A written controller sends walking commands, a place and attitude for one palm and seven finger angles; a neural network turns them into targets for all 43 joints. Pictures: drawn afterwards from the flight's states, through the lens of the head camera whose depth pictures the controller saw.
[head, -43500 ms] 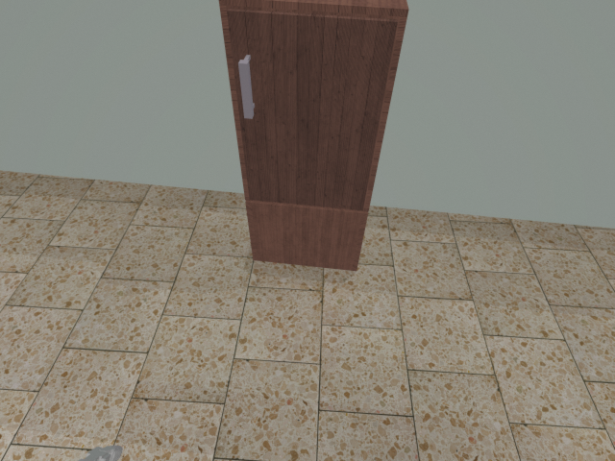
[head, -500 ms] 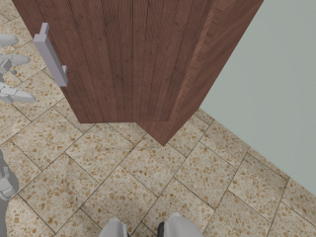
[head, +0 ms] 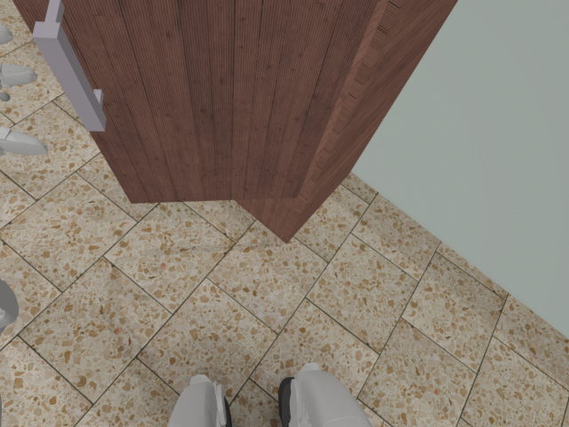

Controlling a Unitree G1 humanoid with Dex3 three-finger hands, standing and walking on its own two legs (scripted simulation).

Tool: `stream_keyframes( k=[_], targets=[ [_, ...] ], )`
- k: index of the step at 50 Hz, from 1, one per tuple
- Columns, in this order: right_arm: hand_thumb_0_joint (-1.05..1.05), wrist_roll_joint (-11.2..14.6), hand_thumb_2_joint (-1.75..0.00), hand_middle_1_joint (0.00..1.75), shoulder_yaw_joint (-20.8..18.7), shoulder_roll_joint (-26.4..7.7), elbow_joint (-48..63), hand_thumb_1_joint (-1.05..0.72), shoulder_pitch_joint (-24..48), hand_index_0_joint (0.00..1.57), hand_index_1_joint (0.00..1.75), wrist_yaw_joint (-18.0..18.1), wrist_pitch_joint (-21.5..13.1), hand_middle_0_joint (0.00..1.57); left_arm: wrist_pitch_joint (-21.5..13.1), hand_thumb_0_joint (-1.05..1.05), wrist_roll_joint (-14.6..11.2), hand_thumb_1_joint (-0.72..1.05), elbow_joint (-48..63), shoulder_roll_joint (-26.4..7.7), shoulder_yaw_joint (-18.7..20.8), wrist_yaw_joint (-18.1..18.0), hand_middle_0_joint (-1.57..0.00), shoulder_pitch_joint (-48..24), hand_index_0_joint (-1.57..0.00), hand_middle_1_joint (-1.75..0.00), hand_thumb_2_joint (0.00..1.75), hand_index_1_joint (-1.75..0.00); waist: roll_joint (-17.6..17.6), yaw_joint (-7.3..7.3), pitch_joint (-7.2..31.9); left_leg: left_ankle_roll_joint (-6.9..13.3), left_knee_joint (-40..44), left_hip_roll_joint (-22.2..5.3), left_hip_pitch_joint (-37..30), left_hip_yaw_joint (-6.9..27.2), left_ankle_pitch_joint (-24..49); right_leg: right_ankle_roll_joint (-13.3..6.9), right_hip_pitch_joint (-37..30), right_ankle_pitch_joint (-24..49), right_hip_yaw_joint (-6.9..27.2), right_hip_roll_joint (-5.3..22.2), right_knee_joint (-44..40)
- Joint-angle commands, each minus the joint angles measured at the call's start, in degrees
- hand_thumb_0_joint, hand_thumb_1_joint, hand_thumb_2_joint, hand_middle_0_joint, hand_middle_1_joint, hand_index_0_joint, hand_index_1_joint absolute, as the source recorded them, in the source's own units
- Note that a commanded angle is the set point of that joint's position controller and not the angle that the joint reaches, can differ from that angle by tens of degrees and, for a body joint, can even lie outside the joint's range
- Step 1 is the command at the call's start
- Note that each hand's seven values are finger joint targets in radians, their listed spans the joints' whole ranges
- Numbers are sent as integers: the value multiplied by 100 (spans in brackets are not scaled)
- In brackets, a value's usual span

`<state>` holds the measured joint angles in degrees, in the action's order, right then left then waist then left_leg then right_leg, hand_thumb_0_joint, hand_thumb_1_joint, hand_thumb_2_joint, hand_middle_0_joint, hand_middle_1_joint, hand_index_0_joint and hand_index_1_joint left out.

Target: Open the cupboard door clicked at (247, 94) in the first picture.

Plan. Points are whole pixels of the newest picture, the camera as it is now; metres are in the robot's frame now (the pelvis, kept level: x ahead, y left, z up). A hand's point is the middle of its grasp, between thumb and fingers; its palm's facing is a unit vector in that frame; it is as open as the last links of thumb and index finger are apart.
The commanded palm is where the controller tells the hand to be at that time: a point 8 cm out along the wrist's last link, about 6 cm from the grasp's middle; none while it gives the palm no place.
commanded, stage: slide the fingers in behind the handle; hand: left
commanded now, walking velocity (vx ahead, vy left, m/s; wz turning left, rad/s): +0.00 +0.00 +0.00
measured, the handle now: (78, 71) +0.55 +0.22 +0.09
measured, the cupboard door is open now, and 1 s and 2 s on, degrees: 46 46 45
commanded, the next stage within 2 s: close the thumb around the handle in 1.68 s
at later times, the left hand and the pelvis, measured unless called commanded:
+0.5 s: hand (31, 99) +0.51 +0.26 +0.09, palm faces +0.03 -1.00 -0.01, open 14.0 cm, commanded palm +0.49 +0.29 +0.08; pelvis +0.02 +0.01 +0.01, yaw +0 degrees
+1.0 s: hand (74, 101) +0.50 +0.21 +0.09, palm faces +0.05 -1.00 -0.03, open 13.9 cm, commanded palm +0.48 +0.26 +0.08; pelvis +0.00 -0.02 +0.01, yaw +1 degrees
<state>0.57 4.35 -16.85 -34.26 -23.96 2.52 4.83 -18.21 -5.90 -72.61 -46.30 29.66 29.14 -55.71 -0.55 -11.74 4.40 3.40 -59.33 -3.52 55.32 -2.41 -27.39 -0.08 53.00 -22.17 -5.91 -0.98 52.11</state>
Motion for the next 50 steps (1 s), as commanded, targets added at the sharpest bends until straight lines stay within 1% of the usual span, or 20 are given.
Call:
stream_keyframes(
  k=[1, 2, 4, 6, 8, 11, 19, 21, 22, 26, 27, 29, 31, 32, 34, 36, 39, 45, 48, 50],
  targets=[
    [0, -52, -90, 30, -466, -1242, 244, -90, -1113, 20, 30, 78, -49, 20, -260, 0, -100, -50, 1121, -1742, 201, -18, -30, -2004, -30, -120, 30, -120, -1233, 90, 2682, -209, 686, 29, -2621, 749, 2923, -104, -643, 1353, 236, -247, -418],
    [0, -61, -90, 30, -475, -1248, 257, -90, -1127, 20, 30, 78, -48, 20, -303, 0, -113, -50, 1277, -1821, 265, -54, -30, -2078, -30, -120, 30, -120, -1148, 76, 2757, -202, 680, 23, -2617, 769, 2991, -98, -712, 1423, 237, -248, -401],
    [0, -74, -90, 30, -500, -1228, 261, -90, -1144, 20, 30, 58, -43, 20, -380, 0, -119, -50, 1476, -1803, 305, -115, -30, -2096, -30, -120, 30, -120, -1344, 97, 2897, -236, 676, 11, -2797, 774, 3152, -102, -670, 1454, 229, -247, -387],
    [0, -96, -90, 30, -515, -1222, 240, -90, -1189, 20, 30, 14, -26, 20, -467, 0, -166, -50, 1652, -1674, 274, -131, -30, -2112, -30, -120, 30, -120, -1521, 126, 3050, -312, 670, -30, -3146, 850, 3523, -120, -527, 1450, 191, -274, -375],
    [0, -102, -90, 30, -535, -1203, 197, -90, -1190, 20, 30, -10, -6, 20, -465, 0, -224, -50, 1640, -1419, 165, -155, -30, -2069, -30, -120, 30, -120, -1397, 74, 2943, -300, 668, -40, -3166, 858, 3492, -105, -485, 1421, 180, -281, -418],
    [0, -101, -90, 30, -566, -1194, 214, -90, -1237, 20, 30, -36, 25, 20, -416, 0, -246, -50, 1787, -1366, 218, -175, -30, -1765, -30, -120, 30, -120, -1468, 177, 3164, -349, 692, -64, -3422, 868, 4001, -110, -607, 1624, 156, -292, -424],
    [0, -88, -90, 30, -587, -1076, 269, -90, -1137, 20, 30, -111, 87, 20, -355, 0, -245, -50, 2002, -805, -51, -503, -30, -1624, -30, -120, 30, -120, -1353, 184, 2715, -316, 792, -32, -3281, 789, 3881, -99, -716, 1661, 154, -288, -519],
    [0, -100, -90, 30, -611, -1074, 273, -90, -1122, 20, 30, -125, 83, 20, -473, 0, -263, -50, 2213, -874, 69, -584, -30, -1561, -30, -120, 30, -120, -1420, 247, 2898, -358, 779, -46, -3493, 806, 4164, -115, -784, 1773, 164, -298, -502],
    [0, -93, -90, 30, -613, -1057, 290, -90, -1107, 20, 30, -133, 86, 20, -493, 0, -262, -50, 2156, -738, -3, -608, -30, -1412, -30, -120, 30, -120, -1326, 246, 2885, -365, 783, -47, -3502, 810, 4256, -116, -812, 1813, 160, -296, -503],
    [0, -81, -90, 30, -621, -1016, 255, -90, -1008, 20, 30, -158, 78, 20, -548, 0, -291, -50, 2226, -291, -304, -645, -30, -1473, -30, -120, 30, -120, -1264, 186, 2829, -324, 776, -33, -3500, 757, 4105, -99, -844, 1861, 194, -286, -527],
    [0, -76, -90, 30, -623, -1027, 221, -90, -999, 20, 30, -143, 90, 20, -537, 0, -289, -50, 2072, -360, -241, -669, -30, -1465, -30, -120, 30, -120, -1069, 169, 2658, -302, 800, -30, -3353, 754, 3914, -100, -869, 1820, 188, -282, -539],
    [0, -61, -90, 30, -614, -1017, 196, -90, -954, 20, 30, -132, 73, 20, -527, 0, -294, -50, 1933, -173, -401, -674, -30, -1630, -30, -120, 30, -120, -900, 78, 2470, -241, 830, 17, -3100, 703, 3460, -88, -921, 1751, 212, -268, -570],
    [0, -59, -90, 30, -604, -1027, 183, -90, -926, 20, 30, -105, 68, 20, -600, 0, -252, -50, 2016, -343, -320, -706, -30, -1779, -30, -120, 30, -120, -1147, 148, 2592, -275, 830, 30, -3213, 728, 3555, -113, -920, 1750, 229, -248, -517],
    [0, -57, -90, 30, -601, -986, 187, -90, -887, 20, 30, -114, 53, 20, -611, 0, -238, -50, 2050, -68, -532, -714, -30, -1838, -30, -120, 30, -120, -1335, 105, 2609, -288, 812, 30, -3328, 727, 3590, -116, -779, 1698, 226, -241, -515],
    [0, -72, -90, 30, -606, -974, 148, -90, -859, 20, 30, -120, 17, 20, -663, 0, -254, -50, 2036, 41, -573, -765, -30, -1877, -30, -120, 30, -120, -1118, 94, 2616, -281, 809, 35, -3285, 757, 3399, -112, -800, 1610, 221, -240, -534],
    [0, -60, -90, 30, -601, -982, 139, -90, -872, 20, 30, -108, 13, 20, -693, 0, -295, -50, 1952, 8, -497, -797, -30, -1780, -30, -120, 30, -120, -986, 122, 2684, -266, 802, 42, -3253, 748, 3484, -109, -913, 1725, 239, -240, -514],
    [0, -47, -90, 30, -587, -976, 147, -90, -799, 20, 30, -102, -12, 20, -636, 0, -281, -50, 1759, -15, -460, -895, -30, -1805, -30, -120, 30, -120, -848, 126, 2566, -217, 815, 112, -2813, 640, 2960, -96, -1101, 1704, 286, -212, -512],
    [0, -49, -90, 30, -534, -976, 268, -90, -801, 20, 30, -82, -46, 20, -643, 0, -91, -50, 1634, -446, -246, -1115, -30, -1937, -30, -120, 30, -120, -691, 152, 2466, -133, 813, 188, -2170, 499, 2365, -90, -1487, 1693, 410, -183, -478],
    [0, -32, -90, 30, -540, -964, 239, -90, -833, 20, 30, -81, -79, 20, -683, 0, -14, -50, 1617, -421, -357, -1090, -30, -2079, -30, -120, 30, -120, -672, 76, 2576, -113, 786, 192, -2068, 457, 2198, -55, -1558, 1685, 481, -175, -507],
    [0, -35, -90, 30, -544, -966, 256, -90, -879, 20, 30, -79, -100, 20, -692, 0, -104, -50, 1601, -363, -338, -1013, -30, -1968, -30, -120, 30, -120, -627, 95, 2711, -92, 770, 215, -2051, 419, 2245, -67, -1751, 1824, 516, -189, -518]
  ],
)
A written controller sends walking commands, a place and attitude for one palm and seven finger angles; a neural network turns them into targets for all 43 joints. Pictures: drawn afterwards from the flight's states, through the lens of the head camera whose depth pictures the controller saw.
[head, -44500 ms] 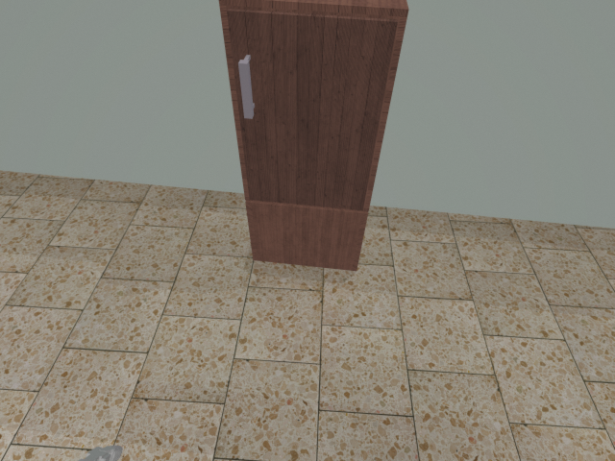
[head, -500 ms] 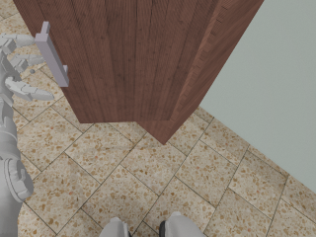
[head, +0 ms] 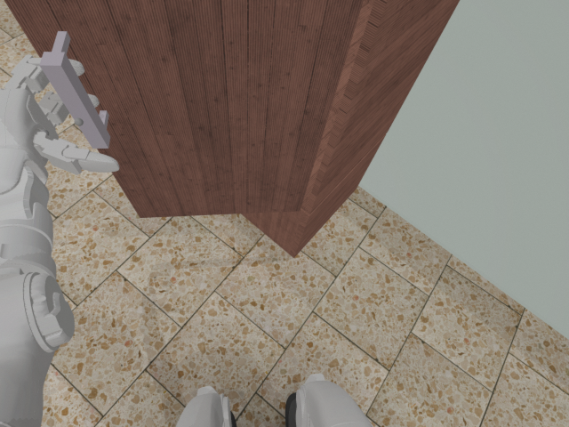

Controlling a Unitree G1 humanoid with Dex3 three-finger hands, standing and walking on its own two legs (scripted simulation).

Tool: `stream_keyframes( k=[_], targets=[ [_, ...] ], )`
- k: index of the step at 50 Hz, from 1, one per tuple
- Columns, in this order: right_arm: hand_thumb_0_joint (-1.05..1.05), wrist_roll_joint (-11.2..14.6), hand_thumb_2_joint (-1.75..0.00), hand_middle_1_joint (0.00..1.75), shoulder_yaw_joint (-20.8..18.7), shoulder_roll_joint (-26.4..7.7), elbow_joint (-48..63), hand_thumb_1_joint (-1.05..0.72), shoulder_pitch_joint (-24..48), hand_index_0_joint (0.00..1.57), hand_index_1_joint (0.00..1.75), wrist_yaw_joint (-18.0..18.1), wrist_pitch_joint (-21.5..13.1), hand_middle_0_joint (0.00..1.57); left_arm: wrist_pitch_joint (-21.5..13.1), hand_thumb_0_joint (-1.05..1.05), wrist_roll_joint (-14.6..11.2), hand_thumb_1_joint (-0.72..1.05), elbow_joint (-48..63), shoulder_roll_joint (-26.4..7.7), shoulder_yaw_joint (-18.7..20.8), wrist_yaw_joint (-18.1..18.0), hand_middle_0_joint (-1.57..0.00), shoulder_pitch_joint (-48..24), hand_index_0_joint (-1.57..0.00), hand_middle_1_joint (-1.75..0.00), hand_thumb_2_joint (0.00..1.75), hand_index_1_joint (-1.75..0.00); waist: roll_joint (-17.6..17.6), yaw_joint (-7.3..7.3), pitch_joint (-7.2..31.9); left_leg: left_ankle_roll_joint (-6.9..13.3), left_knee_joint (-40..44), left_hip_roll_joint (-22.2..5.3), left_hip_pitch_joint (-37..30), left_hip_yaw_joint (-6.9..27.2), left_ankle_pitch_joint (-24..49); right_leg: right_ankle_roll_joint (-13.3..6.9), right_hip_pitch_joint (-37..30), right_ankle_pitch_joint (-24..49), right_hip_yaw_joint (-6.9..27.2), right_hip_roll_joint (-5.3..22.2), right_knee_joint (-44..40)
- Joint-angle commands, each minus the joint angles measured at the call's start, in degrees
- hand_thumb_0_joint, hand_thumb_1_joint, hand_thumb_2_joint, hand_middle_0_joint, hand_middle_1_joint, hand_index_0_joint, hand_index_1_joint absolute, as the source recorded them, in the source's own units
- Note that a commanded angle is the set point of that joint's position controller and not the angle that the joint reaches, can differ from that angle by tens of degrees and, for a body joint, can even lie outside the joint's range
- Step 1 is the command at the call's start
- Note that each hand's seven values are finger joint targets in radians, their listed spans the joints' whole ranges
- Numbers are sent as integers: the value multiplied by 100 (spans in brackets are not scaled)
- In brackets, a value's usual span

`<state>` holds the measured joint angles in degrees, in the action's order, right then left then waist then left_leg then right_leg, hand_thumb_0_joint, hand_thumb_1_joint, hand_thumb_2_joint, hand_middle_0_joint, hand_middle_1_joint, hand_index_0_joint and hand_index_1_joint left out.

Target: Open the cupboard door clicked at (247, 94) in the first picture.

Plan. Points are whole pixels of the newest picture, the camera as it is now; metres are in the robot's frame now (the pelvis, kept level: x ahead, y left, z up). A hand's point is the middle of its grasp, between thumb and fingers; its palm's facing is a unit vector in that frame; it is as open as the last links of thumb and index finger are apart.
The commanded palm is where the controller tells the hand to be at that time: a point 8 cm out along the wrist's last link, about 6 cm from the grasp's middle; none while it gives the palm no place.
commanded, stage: slide the fingers in behind the handle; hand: left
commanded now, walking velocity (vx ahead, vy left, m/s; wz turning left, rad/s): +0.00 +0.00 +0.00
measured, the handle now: (83, 95) +0.55 +0.23 +0.08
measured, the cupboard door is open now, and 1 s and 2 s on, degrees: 46 45 54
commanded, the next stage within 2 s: close the thumb around the handle in 0.68 s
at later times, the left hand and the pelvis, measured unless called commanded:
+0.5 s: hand (90, 120) +0.51 +0.21 +0.08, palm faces +0.01 -1.00 -0.02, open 13.8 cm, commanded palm +0.49 +0.26 +0.08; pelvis +0.00 +0.00 +0.00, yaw +0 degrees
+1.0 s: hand (93, 124) +0.50 +0.21 +0.08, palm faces +0.01 -1.00 -0.01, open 12.7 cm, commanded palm +0.48 +0.25 +0.08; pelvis +0.00 +0.01 +0.00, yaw +0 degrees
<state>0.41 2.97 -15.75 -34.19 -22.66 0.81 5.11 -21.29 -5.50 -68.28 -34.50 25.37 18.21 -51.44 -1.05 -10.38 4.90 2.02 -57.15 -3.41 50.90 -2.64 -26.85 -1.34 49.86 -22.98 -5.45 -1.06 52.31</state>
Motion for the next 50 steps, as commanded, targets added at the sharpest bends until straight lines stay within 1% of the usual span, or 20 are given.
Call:
stream_keyframes(
  k=[1, 4, 8, 11, 13, 14, 16, 17, 18, 20, 21, 24, 26, 31, 36, 39, 42, 45, 46, 50],
  targets=[
    [0, -7, -90, 30, -404, -1093, 229, -90, -998, 20, 30, 100, -134, 20, -370, 0, -164, -50, 1135, -1575, 102, 140, -30, -2408, -30, -120, 30, -120, -571, -46, 2716, 43, 545, 198, -1559, 424, 2142, 71, -1454, 1913, 492, -175, -551],
    [0, 14, -90, 30, -390, -1103, 201, -90, -1000, 20, 30, 125, -157, 20, -309, 0, -238, -50, 1067, -1731, 186, 243, -30, -2485, -30, -120, 30, -120, -601, -35, 2621, 54, 561, 218, -1285, 389, 1925, 74, -1622, 1860, 560, -161, -589],
    [0, -18, -90, 30, -425, -1070, 151, -90, -1028, 20, 30, 90, -190, 20, -382, 0, -259, -50, 1363, -1398, -18, 217, -30, -2548, -30, -120, 30, -120, -989, -46, 2805, 26, 550, 189, -1789, 434, 2152, 56, -1268, 1814, 482, -183, -582],
    [0, -12, -90, 30, -442, -1077, 126, -90, -1080, 20, 30, 68, -180, 20, -356, 0, -291, -50, 1207, -1382, 74, 137, -30, -2293, -30, -120, 30, -120, -681, -3, 2686, 34, 579, 179, -1729, 456, 2187, 52, -1322, 1840, 444, -212, -594],
    [0, 3, -90, 30, -430, -1068, 134, -90, -1026, 20, 30, 69, -184, 20, -270, 0, -299, -50, 1101, -1176, -102, 81, -30, -2385, -30, -120, 30, -120, -629, -91, 2397, 47, 619, 198, -1497, 416, 1908, 77, -1259, 1664, 466, -187, -651],
    [0, 2, -90, 30, -424, -1081, 123, -90, -1050, 20, 30, 67, -192, 20, -234, 0, -257, -50, 1012, -1267, -60, 35, -30, -2446, -30, -120, 30, -120, -538, -88, 2271, 53, 637, 201, -1345, 424, 1776, 76, -1270, 1555, 470, -182, -661],
    [0, -9, -90, 30, -423, -1106, 149, -90, -1105, 20, 30, 83, -182, 20, -255, 0, -158, -50, 1035, -1656, 196, -49, -30, -2502, -30, -120, 30, -120, -556, -27, 2400, 59, 612, 211, -1328, 419, 1907, 68, -1387, 1698, 496, -179, -600],
    [0, -7, -90, 30, -426, -1087, 157, -90, -1093, 20, 30, 81, -186, 20, -295, 0, -76, -50, 1185, -1628, 95, -78, -30, -2605, -30, -120, 30, -120, -758, -37, 2543, 50, 604, 213, -1462, 430, 1987, 67, -1337, 1732, 495, -165, -563],
    [0, -19, -90, 30, -427, -1045, 153, -90, -1089, 20, 30, 60, -204, 20, -308, 0, -63, -50, 1161, -1358, -76, -87, -30, -2586, -30, -120, 30, -120, -848, -63, 2531, 39, 600, 211, -1613, 442, 2078, 59, -1222, 1750, 469, -172, -569],
    [0, -43, -90, 30, -448, -1053, 178, -90, -1128, 20, 30, 44, -198, 20, -394, 0, -59, -50, 1309, -1365, -3, -106, -30, -2386, -30, -120, 30, -120, -950, 39, 2745, 11, 571, 186, -1921, 481, 2433, 22, -1177, 1891, 410, -190, -490],
    [0, -29, -90, 30, -447, -1049, 172, -90, -1092, 20, 30, 29, -191, 20, -376, 0, -94, -50, 1222, -1195, -108, -100, -30, -2347, -30, -120, 30, -120, -877, -25, 2695, 0, 575, 172, -1961, 483, 2424, 44, -1087, 1883, 399, -194, -522],
    [0, -21, -90, 30, -457, -1090, 167, -90, -1078, 20, 30, 36, -196, 20, -355, 0, -212, -50, 1197, -1235, -21, -57, -30, -2453, -30, -120, 30, -120, -618, -59, 2619, 8, 603, 167, -1809, 488, 2231, 57, -1167, 1781, 398, -197, -553],
    [0, -27, -90, 30, -452, -1097, 183, -90, -1085, 20, 30, 45, -192, 20, -397, 0, -237, -50, 1286, -1377, 111, -33, -30, -2470, -30, -120, 30, -120, -685, 13, 2773, 0, 590, 172, -1881, 492, 2447, 41, -1280, 1979, 406, -202, -500],
    [0, -37, -90, 30, -467, -1055, 196, -90, -1059, 20, 30, 27, -180, 20, -508, 0, -176, -50, 1406, -1309, 114, -86, -30, -2267, -30, -120, 30, -120, -830, 84, 2791, -28, 556, 154, -2117, 509, 2803, 33, -1145, 2118, 368, -208, -453],
    [0, -39, -90, 30, -506, -1025, 180, -90, -1029, 20, 30, -23, -158, 20, -544, 0, -237, -50, 1724, -810, -201, -108, -30, -2228, -30, -120, 30, -120, -1064, 78, 2930, -109, 566, 74, -2723, 635, 3366, 22, -804, 2054, 263, -229, -445],
    [0, -29, -90, 30, -509, -1059, 135, -90, -1034, 20, 30, -18, -129, 20, -425, 0, -272, -50, 1369, -869, -108, -150, -30, -2136, -30, -120, 30, -120, -543, 27, 2537, -77, 628, 93, -2306, 612, 2891, 39, -908, 1911, 242, -233, -496],
    [0, -30, -90, 30, -482, -1055, 180, -90, -989, 20, 30, 3, -123, 20, -410, 0, -220, -33, 1349, -951, -75, -191, -31, -2168, -31, -122, 37, -122, -658, 72, 2448, -79, 670, 123, -2183, 593, 2780, 25, -940, 1887, 258, -205, -483],
    [0, -56, -90, 30, -491, -1002, 157, -90, -994, 20, 30, -5, -157, 20, -547, 0, -167, -16, 1652, -640, -356, -263, -32, -2505, -32, -124, 44, -124, -890, -16, 2515, -102, 623, 92, -2520, 683, 3035, 9, -665, 1814, 230, -210, -445],
    [0, -69, -90, 30, -508, -1027, 135, -90, -1002, 20, 30, -15, -159, 20, -594, 0, -151, -11, 1626, -812, -176, -301, -33, -2398, -33, -124, 47, -124, -955, 90, 2685, -142, 612, 86, -2631, 711, 3113, 5, -666, 1789, 240, -213, -433],
    [0, -67, -90, 30, -482, -1039, 104, -90, -1000, 20, 30, -8, -171, 20, -627, 0, -174, 12, 1396, -750, -216, -346, -34, -2456, -34, -127, 56, -127, -771, 3, 2571, -118, 618, 109, -2446, 702, 2863, 0, -706, 1716, 233, -219, -426]
  ],
)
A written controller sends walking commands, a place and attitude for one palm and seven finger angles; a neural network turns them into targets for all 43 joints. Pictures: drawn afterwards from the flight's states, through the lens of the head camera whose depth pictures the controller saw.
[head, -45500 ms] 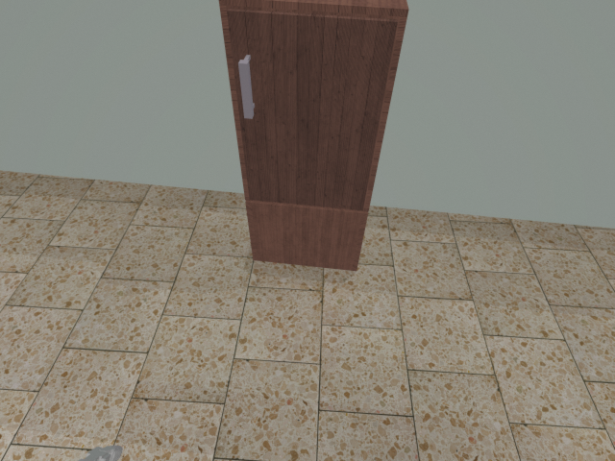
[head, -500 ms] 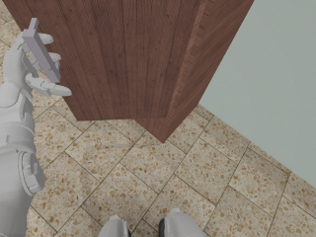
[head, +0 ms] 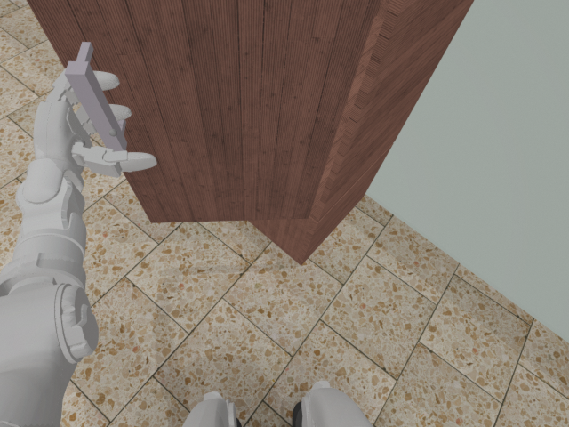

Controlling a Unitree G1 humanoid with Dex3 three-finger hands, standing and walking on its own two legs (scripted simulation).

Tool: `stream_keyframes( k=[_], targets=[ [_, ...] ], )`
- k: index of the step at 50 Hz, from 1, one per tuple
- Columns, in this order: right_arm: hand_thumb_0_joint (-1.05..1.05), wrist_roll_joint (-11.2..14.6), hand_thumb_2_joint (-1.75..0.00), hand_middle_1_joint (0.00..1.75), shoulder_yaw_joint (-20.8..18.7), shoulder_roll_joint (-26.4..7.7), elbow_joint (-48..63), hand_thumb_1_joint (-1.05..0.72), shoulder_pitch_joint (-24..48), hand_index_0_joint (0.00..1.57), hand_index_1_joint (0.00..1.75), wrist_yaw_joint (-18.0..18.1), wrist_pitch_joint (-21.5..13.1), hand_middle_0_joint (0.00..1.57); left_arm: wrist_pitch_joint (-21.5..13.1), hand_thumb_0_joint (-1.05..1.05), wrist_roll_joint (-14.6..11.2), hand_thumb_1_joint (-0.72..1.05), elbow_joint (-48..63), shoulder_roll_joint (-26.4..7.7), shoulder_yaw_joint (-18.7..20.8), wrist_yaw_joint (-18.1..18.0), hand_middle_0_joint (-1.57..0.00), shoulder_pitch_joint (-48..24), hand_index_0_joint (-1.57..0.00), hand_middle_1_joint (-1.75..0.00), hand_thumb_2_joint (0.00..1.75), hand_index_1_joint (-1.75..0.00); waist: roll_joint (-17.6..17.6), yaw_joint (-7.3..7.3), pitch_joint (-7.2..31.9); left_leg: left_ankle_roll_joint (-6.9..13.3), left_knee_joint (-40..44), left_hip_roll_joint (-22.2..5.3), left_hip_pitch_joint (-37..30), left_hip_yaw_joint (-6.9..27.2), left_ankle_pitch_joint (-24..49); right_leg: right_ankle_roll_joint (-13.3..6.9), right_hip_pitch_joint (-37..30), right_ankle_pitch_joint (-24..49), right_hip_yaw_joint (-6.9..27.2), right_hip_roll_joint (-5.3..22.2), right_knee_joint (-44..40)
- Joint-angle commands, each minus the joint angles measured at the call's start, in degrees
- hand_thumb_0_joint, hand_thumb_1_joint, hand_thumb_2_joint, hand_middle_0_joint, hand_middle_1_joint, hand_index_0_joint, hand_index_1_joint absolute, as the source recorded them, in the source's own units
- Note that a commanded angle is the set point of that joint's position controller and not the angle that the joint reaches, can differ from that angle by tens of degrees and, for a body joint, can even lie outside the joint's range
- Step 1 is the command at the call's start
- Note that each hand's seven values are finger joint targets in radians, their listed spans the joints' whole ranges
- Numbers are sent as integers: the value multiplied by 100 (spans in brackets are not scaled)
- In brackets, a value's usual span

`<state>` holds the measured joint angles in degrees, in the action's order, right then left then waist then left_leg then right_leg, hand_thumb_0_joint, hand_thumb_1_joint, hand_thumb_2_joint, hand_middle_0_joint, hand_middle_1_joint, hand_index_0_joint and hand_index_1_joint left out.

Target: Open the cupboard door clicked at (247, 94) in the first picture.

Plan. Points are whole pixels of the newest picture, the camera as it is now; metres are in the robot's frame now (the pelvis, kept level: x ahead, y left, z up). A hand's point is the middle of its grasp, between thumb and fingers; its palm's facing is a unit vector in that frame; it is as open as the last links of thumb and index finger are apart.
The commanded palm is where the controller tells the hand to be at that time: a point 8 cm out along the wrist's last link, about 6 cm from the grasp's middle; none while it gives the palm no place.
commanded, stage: close the thumb around the handle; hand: left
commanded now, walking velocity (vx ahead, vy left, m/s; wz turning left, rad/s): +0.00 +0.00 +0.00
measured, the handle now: (103, 102) +0.55 +0.22 +0.08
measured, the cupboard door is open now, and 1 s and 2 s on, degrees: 45 54 90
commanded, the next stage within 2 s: pull the door open along its arc in 0.48 s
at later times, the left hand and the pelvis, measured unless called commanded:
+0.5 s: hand (116, 131) +0.50 +0.19 +0.08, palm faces +0.03 -1.00 -0.02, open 5.7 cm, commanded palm +0.47 +0.24 +0.08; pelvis +0.00 -0.01 +0.00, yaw +0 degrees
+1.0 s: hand (117, 166) +0.44 +0.19 +0.08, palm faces +0.00 -1.00 -0.01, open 5.9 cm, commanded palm +0.38 +0.24 +0.08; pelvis +0.01 -0.01 +0.01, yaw -1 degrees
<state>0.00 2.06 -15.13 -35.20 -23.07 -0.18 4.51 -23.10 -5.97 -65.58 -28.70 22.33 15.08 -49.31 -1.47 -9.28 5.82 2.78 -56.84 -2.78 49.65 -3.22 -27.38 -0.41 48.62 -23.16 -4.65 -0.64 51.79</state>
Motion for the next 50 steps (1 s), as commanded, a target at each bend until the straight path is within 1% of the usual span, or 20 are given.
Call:
stream_keyframes(
  k=[1, 5, 8, 12, 13, 14, 15, 16, 18, 19, 22, 23, 26, 30, 34, 36, 41, 45, 49, 50],
  targets=[
    [0, -19, -90, 30, -392, -1097, 183, -90, -936, 20, 30, 92, -113, 20, -417, 0, -114, 17, 1066, -1317, 80, -33, -35, -2731, -35, -127, 59, -127, -673, -127, 2469, -194, 587, 46, -2257, 749, 2813, -71, -569, 1713, 155, -249, -376],
    [0, -24, -90, 30, -389, -1107, 233, -90, -982, 20, 30, 111, -103, 20, -375, 0, -62, 40, 1128, -1549, 232, -34, -36, -2589, -36, -130, 68, -130, -746, -33, 2692, -171, 568, 74, -2263, 717, 2992, -82, -775, 1899, 183, -240, -359],
    [0, -11, -90, 30, -376, -1088, 233, -90, -924, 20, 30, 105, -95, 20, -352, 0, -56, 56, 1056, -1398, 78, -13, -38, -2622, -38, -131, 76, -131, -756, -88, 2497, -173, 576, 68, -2179, 686, 2800, -74, -677, 1816, 195, -244, -407],
    [0, -20, -90, 30, -397, -1102, 230, -90, -943, 20, 30, 111, -114, 20, -428, 0, -134, 79, 1274, -1482, 201, -9, -39, -2628, -39, -134, 85, -134, -718, -45, 2806, -163, 552, 70, -2271, 675, 2897, -66, -851, 1962, 221, -250, -396],
    [0, -20, -90, 30, -391, -1100, 242, -90, -934, 20, 30, 116, -112, 20, -396, 0, -135, 84, 1114, -1536, 280, -8, -40, -2461, -40, -134, 88, -134, -665, -5, 2717, -156, 560, 92, -2107, 633, 2787, -68, -930, 1952, 233, -244, -407],
    [0, -15, -90, 30, -375, -1089, 234, -90, -936, 20, 30, 111, -115, 20, -401, 0, -118, 90, 1169, -1469, 158, -2, -40, -2588, -40, -135, 90, -135, -588, -68, 2594, -139, 596, 93, -2025, 633, 2682, -59, -965, 1941, 231, -246, -424],
    [0, -16, -90, 30, -380, -1077, 241, -90, -947, 20, 30, 109, -124, 20, -441, 0, -130, 90, 1236, -1415, 129, 6, -40, -2586, -40, -135, 90, -135, -692, -45, 2581, -135, 589, 102, -2087, 644, 2763, -81, -968, 1975, 233, -251, -419],
    [0, -14, -90, 30, -388, -1080, 247, -90, -928, 20, 30, 109, -117, 20, -435, 0, -106, 90, 1154, -1409, 140, 9, -40, -2480, -40, -135, 90, -135, -570, -55, 2572, -124, 590, 97, -2035, 618, 2659, -59, -951, 1940, 233, -254, -437],
    [0, -6, -90, 30, -368, -1115, 238, -90, -941, 20, 30, 139, -106, 20, -372, 0, -82, 90, 946, -1720, 334, 7, -40, -2422, -40, -135, 90, -135, -392, -36, 2428, -87, 599, 135, -1646, 552, 2355, -50, -1179, 1927, 310, -240, -474],
    [0, 9, -90, 30, -356, -1104, 242, -90, -923, 20, 30, 144, -111, 20, -371, 0, -75, 90, 1054, -1680, 221, 33, -40, -2598, -40, -135, 90, -135, -469, -99, 2391, -77, 625, 142, -1608, 536, 2276, -44, -1205, 1920, 328, -231, -487],
    [0, 8, -90, 30, -355, -1107, 236, -90, -919, 20, 30, 167, -127, 20, -400, 0, -81, 90, 1129, -1804, 297, 101, -40, -2630, -40, -135, 90, -135, -743, -37, 2573, -91, 597, 147, -1756, 549, 2391, -67, -1189, 1969, 337, -220, -455],
    [0, 12, -90, 30, -359, -1087, 250, -90, -918, 20, 30, 170, -128, 20, -379, 0, -115, 90, 1057, -1723, 291, 119, -40, -2553, -40, -135, 90, -135, -611, -52, 2556, -79, 579, 150, -1720, 527, 2390, -56, -1223, 2001, 338, -227, -468],
    [0, 20, -90, 30, -349, -1117, 253, -90, -929, 20, 30, 191, -133, 20, -379, 0, -124, 90, 1008, -2025, 488, 149, -40, -2504, -40, -135, 90, -135, -507, -14, 2583, -60, 566, 162, -1551, 504, 2368, -42, -1402, 2110, 383, -218, -458],
    [0, 14, -90, 30, -334, -1079, 253, -90, -917, 20, 30, 183, -160, 20, -349, 0, -168, 90, 1030, -1640, 187, 194, -40, -2676, -40, -135, 90, -135, -622, -126, 2458, -56, 562, 158, -1623, 532, 2320, -58, -1201, 1994, 344, -231, -463],
    [0, 30, -90, 30, -380, -1093, 348, -90, -860, 20, 30, 166, -155, 20, -306, 0, -227, 90, 1142, -1617, 278, 218, -40, -2030, -40, -135, 90, -135, -556, 62, 2660, -76, 617, 159, -1681, 472, 2413, -50, -1411, 2111, 345, -217, -472],
    [0, 31, -90, 30, -385, -1076, 403, -90, -850, 20, 30, 137, -144, 20, -340, 0, -264, 90, 1365, -1605, 327, 239, -40, -1800, -40, -135, 90, -135, -704, 183, 2922, -94, 594, 163, -1864, 457, 2736, -65, -1512, 2347, 331, -222, -414],
    [0, 92, -90, 30, -434, -1027, 601, -90, -694, 20, 30, 92, -108, 20, -296, 0, -440, 90, 1972, -1371, 308, 251, -40, -818, -40, -135, 90, -135, -415, 375, 2861, -80, 740, 159, -1874, 367, 3011, -68, -1955, 2760, 318, -230, -479],
    [0, 147, -90, 30, -452, -950, 839, -90, -482, 20, 30, 43, -119, 20, -213, 0, -626, 90, 2583, -960, 171, 240, -40, 339, -40, -135, 90, -135, -238, 564, 2631, -55, 906, 178, -1798, 266, 3132, -83, -2339, 2993, 312, -216, -568],
    [0, 204, -90, 30, -503, -852, 1046, -90, -191, 20, 30, -29, -197, 20, -145, 0, -837, 90, 3624, -417, -43, 192, -40, 1669, -40, -135, 90, -135, -227, 748, 2447, -75, 1064, 149, -1991, 201, 3425, -68, -2491, 3165, 279, -180, -634],
    [0, 217, -90, 30, -492, -840, 1111, -90, -131, 20, 30, -49, -235, 20, -149, 0, -874, 90, 3902, -305, -126, 172, -40, 2091, -40, -135, 90, -135, -362, 814, 2396, -79, 1077, 142, -2082, 215, 3678, -99, -2504, 3203, 266, -170, -611]
  ],
)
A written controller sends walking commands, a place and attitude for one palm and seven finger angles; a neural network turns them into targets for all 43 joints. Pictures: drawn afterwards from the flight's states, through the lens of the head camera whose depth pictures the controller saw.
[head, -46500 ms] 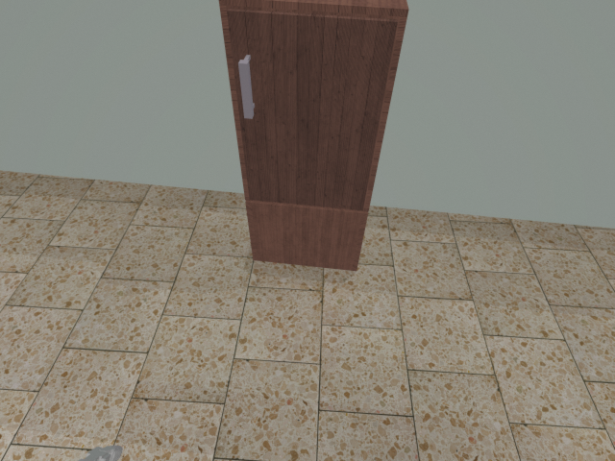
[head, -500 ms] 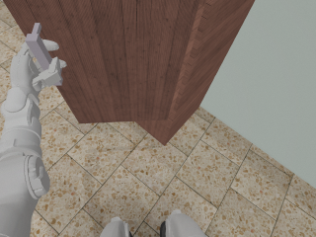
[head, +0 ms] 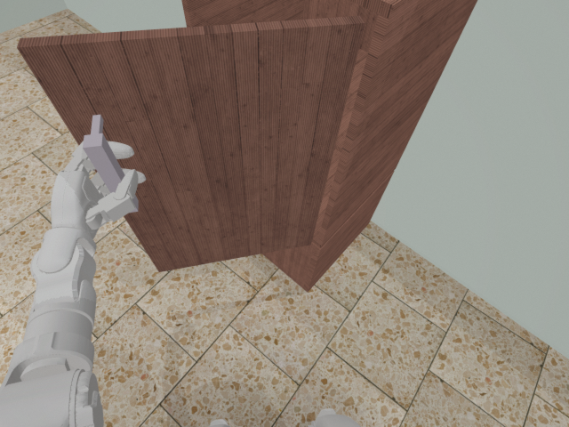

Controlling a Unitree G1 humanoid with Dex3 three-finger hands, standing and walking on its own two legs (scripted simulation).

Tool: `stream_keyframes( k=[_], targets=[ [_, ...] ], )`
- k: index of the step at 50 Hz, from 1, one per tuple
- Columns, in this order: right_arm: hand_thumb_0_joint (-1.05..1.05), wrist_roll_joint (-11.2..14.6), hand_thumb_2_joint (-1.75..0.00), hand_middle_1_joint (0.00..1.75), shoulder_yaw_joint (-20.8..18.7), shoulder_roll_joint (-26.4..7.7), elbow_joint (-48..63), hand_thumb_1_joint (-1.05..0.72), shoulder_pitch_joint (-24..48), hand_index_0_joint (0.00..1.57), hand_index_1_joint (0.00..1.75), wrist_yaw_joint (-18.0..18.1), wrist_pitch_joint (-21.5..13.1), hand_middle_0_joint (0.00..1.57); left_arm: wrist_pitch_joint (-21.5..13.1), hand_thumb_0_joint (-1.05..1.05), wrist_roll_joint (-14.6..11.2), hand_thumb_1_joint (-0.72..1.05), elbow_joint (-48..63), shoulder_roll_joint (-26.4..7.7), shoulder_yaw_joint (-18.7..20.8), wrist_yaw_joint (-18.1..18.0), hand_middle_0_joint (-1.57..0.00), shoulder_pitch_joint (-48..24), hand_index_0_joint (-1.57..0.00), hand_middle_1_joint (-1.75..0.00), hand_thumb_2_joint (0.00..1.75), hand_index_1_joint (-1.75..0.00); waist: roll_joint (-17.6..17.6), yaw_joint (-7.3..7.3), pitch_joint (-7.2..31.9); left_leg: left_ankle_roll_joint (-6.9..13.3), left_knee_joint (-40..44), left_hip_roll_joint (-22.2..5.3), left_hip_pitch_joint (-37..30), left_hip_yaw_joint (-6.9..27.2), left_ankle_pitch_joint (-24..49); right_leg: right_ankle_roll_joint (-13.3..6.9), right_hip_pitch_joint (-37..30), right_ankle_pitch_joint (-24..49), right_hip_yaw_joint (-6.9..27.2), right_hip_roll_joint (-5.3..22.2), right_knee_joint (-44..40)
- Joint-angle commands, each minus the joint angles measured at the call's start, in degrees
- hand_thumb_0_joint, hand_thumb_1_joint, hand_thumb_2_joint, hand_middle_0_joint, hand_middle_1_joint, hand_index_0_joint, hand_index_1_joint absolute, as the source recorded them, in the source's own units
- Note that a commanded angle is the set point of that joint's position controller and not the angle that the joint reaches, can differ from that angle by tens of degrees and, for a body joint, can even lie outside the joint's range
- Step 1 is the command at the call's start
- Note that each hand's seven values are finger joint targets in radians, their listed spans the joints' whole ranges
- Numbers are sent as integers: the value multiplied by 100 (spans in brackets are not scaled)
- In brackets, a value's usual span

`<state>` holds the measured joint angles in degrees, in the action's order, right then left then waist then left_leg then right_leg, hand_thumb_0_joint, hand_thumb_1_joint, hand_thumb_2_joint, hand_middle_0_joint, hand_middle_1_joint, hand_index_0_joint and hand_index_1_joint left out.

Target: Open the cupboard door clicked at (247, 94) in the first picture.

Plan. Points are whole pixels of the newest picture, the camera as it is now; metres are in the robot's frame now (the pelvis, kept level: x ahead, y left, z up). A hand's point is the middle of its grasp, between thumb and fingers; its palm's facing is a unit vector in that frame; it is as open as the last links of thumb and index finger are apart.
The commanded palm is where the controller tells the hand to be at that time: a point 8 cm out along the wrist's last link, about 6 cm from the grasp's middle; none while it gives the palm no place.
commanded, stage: pull the door open along its arc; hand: left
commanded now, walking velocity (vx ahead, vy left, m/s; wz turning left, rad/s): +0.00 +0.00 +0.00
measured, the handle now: (115, 166) +0.48 +0.23 +0.07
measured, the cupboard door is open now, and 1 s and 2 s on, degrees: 54 90 89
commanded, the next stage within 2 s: open thumb and fingers to let go in 0.66 s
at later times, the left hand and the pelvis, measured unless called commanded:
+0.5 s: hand (185, 286) +0.29 +0.11 +0.07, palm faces +0.42 -0.91 +0.02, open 6.3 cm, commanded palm +0.22 +0.17 +0.06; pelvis -0.01 -0.03 +0.00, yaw +3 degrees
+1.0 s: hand (222, 308) +0.26 +0.07 +0.07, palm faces +0.45 -0.89 -0.02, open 7.1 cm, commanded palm +0.21 +0.11 +0.06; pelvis -0.01 -0.06 +0.00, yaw +6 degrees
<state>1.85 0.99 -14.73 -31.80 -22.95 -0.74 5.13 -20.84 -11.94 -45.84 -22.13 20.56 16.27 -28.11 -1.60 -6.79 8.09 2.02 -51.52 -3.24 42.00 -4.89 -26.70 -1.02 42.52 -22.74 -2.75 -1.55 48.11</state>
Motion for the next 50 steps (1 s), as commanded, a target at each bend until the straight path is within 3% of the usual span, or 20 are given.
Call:
stream_keyframes(
  k=[1, 2, 3, 5, 8, 10, 13, 15, 18, 19, 20, 23, 28, 30, 33, 36, 38, 41, 47, 50],
  targets=[
    [0, 37, -90, 30, -388, -850, 812, -90, -59, 20, 30, -17, -325, 20, -333, 0, -334, 90, 2117, -856, 69, 17, -40, 405, -40, -135, 90, -135, -295, 609, 2078, -16, 590, 183, -1311, 353, 3569, -15, -1912, 3192, 67, -63, -263],
    [0, 42, -90, 30, -378, -847, 835, -90, 27, 20, 30, -24, -351, 20, -320, 0, -341, 90, 2341, -831, 39, -22, -40, 585, -40, -135, 90, -135, -246, 606, 1884, -30, 631, 177, -1291, 381, 3562, -16, -1883, 3167, 42, -63, -266],
    [0, 43, -90, 30, -389, -699, 900, -90, 219, 20, 30, -42, -411, 20, -248, 0, -600, 90, 2715, -529, 408, -555, -40, 794, -40, -135, 90, -135, -34, 933, 1826, -90, 707, 204, -1190, 347, 3357, 3, -1872, 2948, -59, -90, -324],
    [0, 12, -90, 30, -375, -652, 971, -90, 439, 20, 30, -90, -530, 20, -144, 0, -558, 90, 3206, -105, 293, -1308, -40, 1417, -40, -135, 90, -135, -27, 965, 1519, -149, 805, 241, -1150, 335, 3140, -13, -1912, 2742, -113, -85, -355],
    [0, -68, -90, 30, -371, -553, 970, -90, 569, 20, 30, -168, -577, 20, -73, 0, -191, 90, 3899, 430, -106, -2026, -40, 2175, -40, -135, 90, -135, 112, 956, 1509, -201, 792, 212, -1301, 363, 3429, -9, -1923, 2839, -152, -39, -244],
    [0, -154, -90, 30, -369, -514, 982, -90, 666, 20, 30, -189, -566, 20, -90, 0, 151, 90, 4341, 545, -319, -2505, -40, 2431, -40, -135, 90, -135, 244, 960, 1504, -195, 767, 202, -1325, 389, 3369, -26, -1966, 2783, -131, -13, -203],
    [0, -249, -90, 30, -336, -414, 1034, -90, 894, 20, 30, -207, -511, 20, -13, 0, 598, 90, 4757, 1022, -818, -3130, -40, 2715, -40, -135, 90, -135, 244, 929, 1319, -189, 790, 243, -1295, 359, 2796, -34, -1922, 2518, -101, 42, -233],
    [0, -314, -90, 30, -308, -382, 1012, -90, 1013, 20, 30, -161, -455, 20, 35, 0, 855, 90, 4849, 1104, -977, -3505, -40, 2679, -40, -135, 90, -135, 304, 884, 1103, -177, 814, 271, -1190, 405, 2280, -52, -1866, 2121, -69, 57, -320],
    [0, -369, -90, 30, -252, -280, 1039, -90, 1250, 20, 30, -90, -400, 20, 162, 0, 1033, 90, 4967, 1490, -1314, -3926, -40, 2650, -40, -135, 90, -135, 238, 878, 955, -168, 837, 331, -1144, 393, 1773, -54, -1835, 1740, -12, 101, -456],
    [0, -384, -90, 30, -244, -259, 1038, -90, 1274, 20, 30, -67, -391, 20, 185, 0, 1093, 90, 5065, 1603, -1465, -4009, -40, 2634, -40, -135, 90, -135, 225, 847, 981, -163, 821, 340, -1166, 386, 1728, -53, -1855, 1721, 11, 111, -483],
    [0, -405, -90, 30, -238, -253, 1033, -90, 1270, 20, 30, -44, -382, 20, 236, 0, 1158, 90, 5032, 1693, -1580, -4094, -40, 2775, -40, -135, 90, -135, 442, 802, 907, -147, 824, 334, -1147, 419, 1639, -43, -1865, 1645, 14, 104, -555],
    [0, -433, -90, 30, -209, -196, 1044, -90, 1406, 20, 30, 3, -364, 20, 361, 0, 1242, 90, 5115, 1954, -1844, -4339, -40, 2887, -40, -135, 90, -135, 396, 820, 881, -150, 841, 368, -1130, 401, 1525, -43, -1983, 1579, 81, 157, -654],
    [0, -462, -90, 30, -225, -140, 1104, -90, 1430, 20, 30, -6, -399, 20, 486, 0, 1445, 90, 5584, 2405, -2545, -4394, -40, 3612, -40, -135, 90, -135, 334, 760, 972, -140, 804, 362, -1275, 368, 1719, -20, -2212, 2121, 177, 234, -719],
    [0, -469, -90, 30, -219, -130, 1135, -90, 1436, 20, 30, -9, -434, 20, 513, 0, 1479, 90, 5727, 2620, -2850, -4385, -40, 3864, -40, -135, 90, -135, 543, 691, 882, -133, 785, 360, -1269, 401, 1729, 29, -2287, 2358, 232, 280, -793],
    [0, -493, -90, 30, -223, -120, 1105, -90, 1498, 20, 30, 26, -521, 20, 454, 0, 1506, 90, 5905, 2725, -3077, -4418, -40, 3758, -40, -135, 90, -135, 817, 583, 750, -135, 713, 379, -1158, 464, 1473, 144, -2243, 2348, 434, 402, -913],
    [0, -525, -90, 30, -223, -101, 1064, -90, 1534, 20, 30, 35, -648, 20, 377, 0, 1684, 90, 5955, 2871, -3364, -4476, -40, 3730, -40, -135, 90, -135, 754, 554, 615, -130, 614, 399, -1088, 511, 1351, 143, -2049, 2097, 550, 468, -955],
    [0, -558, -90, 30, -209, -109, 915, -90, 1554, 20, 30, 80, -678, 20, 302, 0, 1822, 90, 5797, 2596, -3196, -4593, -40, 2917, -40, -135, 90, -135, 709, 447, 533, -126, 468, 423, -900, 546, 1126, 166, -1781, 1658, 730, 558, -993],
    [0, -570, -90, 30, -237, -63, 803, -90, 1577, 20, 30, 141, -727, 20, 185, 0, 1928, 69, 5560, 2510, -3094, -4626, -38, 2808, -38, -133, 81, -133, 777, 502, 686, -122, 372, 444, -791, 545, 961, 175, -1798, 1175, 923, 635, -1107],
    [0, -470, -90, 30, -257, -83, 777, -90, 1609, 20, 30, 196, -742, 20, 204, 0, 1443, 27, 5514, 2570, -2977, -4344, -35, 2783, -35, -128, 63, -128, 666, 590, 1035, -146, 481, 448, -917, 520, 1076, 195, -2186, 1579, 886, 641, -1104],
    [0, -467, -90, 30, -243, -99, 794, -90, 1562, 20, 30, 202, -744, 20, 238, 0, 1369, 6, 5418, 2543, -2886, -4315, -34, 2991, -34, -126, 54, -126, 881, 616, 1050, -146, 523, 440, -911, 544, 1205, 235, -2336, 1979, 850, 627, -1066]
  ],
)
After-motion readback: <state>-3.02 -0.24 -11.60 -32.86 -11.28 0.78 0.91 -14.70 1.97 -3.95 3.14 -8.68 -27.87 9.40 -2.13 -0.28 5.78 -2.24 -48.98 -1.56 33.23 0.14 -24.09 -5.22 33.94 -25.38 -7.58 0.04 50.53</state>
